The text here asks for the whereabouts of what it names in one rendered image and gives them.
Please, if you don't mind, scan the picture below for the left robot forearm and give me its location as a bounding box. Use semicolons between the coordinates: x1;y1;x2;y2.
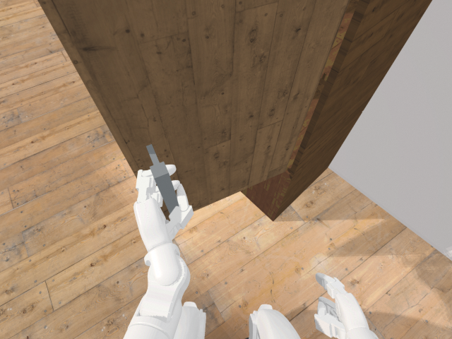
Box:
123;243;190;339

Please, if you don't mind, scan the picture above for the left robot thigh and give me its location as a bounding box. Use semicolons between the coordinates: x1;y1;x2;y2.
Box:
174;307;206;339

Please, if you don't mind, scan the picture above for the robot left shin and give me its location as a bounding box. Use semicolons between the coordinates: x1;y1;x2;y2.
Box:
183;302;197;308

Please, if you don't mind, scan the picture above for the handle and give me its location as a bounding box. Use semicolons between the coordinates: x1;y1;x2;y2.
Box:
146;144;179;213

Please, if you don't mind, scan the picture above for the robot left hand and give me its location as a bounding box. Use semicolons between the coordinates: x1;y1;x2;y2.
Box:
133;165;194;252

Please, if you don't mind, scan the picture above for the robot right hand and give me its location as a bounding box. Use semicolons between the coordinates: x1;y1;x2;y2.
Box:
314;273;369;339

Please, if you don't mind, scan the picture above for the cupboard door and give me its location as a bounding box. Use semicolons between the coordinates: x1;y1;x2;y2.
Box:
38;0;350;221

